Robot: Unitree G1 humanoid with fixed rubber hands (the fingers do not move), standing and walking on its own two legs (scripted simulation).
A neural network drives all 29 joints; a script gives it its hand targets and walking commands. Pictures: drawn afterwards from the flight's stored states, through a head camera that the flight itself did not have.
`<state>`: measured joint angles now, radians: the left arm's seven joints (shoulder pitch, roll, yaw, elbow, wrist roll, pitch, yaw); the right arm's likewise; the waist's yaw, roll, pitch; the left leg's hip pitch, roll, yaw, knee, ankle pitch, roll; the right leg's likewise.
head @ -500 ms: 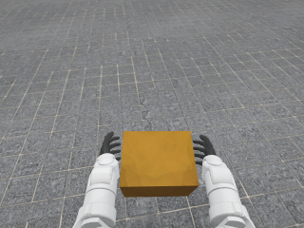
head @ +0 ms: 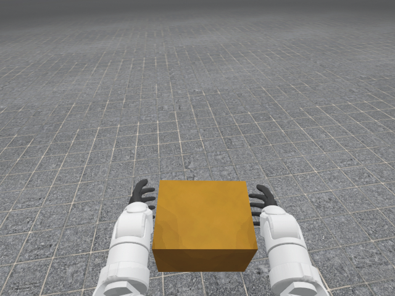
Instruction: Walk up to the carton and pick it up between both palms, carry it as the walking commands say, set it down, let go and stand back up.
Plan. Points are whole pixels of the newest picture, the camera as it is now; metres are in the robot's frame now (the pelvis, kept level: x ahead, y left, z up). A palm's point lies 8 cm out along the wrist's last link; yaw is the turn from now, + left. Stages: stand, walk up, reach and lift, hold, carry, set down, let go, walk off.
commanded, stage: reach and lift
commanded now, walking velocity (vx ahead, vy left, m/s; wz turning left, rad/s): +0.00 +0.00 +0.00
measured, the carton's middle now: (202, 226) +0.33 +0.01 -0.03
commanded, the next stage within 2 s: hold in 0.82 s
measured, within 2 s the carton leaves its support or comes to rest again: neither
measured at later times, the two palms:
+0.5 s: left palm (137, 210) +0.31 +0.15 +0.06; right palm (271, 219) +0.30 -0.14 +0.04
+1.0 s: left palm (136, 213) +0.30 +0.15 +0.06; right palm (272, 223) +0.29 -0.14 +0.04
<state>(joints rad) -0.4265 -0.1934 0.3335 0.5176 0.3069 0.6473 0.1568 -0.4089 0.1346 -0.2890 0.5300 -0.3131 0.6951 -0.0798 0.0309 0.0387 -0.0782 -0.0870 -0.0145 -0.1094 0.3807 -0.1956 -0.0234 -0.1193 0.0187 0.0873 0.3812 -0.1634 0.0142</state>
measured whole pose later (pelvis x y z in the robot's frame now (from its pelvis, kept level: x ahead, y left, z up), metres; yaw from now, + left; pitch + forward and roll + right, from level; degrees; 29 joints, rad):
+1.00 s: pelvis +0.01 +0.00 +0.00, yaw +1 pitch -6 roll +0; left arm -0.31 -0.16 0.23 0.37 0.26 0.70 0.11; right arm -0.26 0.15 -0.20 0.33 -0.29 0.77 -0.07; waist 0.01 0.04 -0.07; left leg -0.06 -0.01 -0.12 0.36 -0.20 -0.02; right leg -0.08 0.02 0.08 0.35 -0.16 0.01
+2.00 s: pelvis +0.00 +0.00 +0.00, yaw +1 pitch -5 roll +0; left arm -0.35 -0.18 0.27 0.46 0.28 0.67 0.16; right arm -0.33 0.15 -0.24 0.46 -0.30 0.74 -0.10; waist 0.00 0.02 -0.12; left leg -0.15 0.00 -0.09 0.46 -0.26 -0.02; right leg -0.16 0.02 0.07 0.44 -0.19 0.01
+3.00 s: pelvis +0.39 +0.05 +0.01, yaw -6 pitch +5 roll -2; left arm -0.17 -0.14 0.02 -0.40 0.10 1.21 0.25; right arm -0.11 0.13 -0.03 -0.45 -0.08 1.27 -0.25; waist -0.04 0.03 -0.10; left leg -0.15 0.06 0.19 0.25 -0.19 0.02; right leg -0.52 -0.05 -0.15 0.55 -0.17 0.04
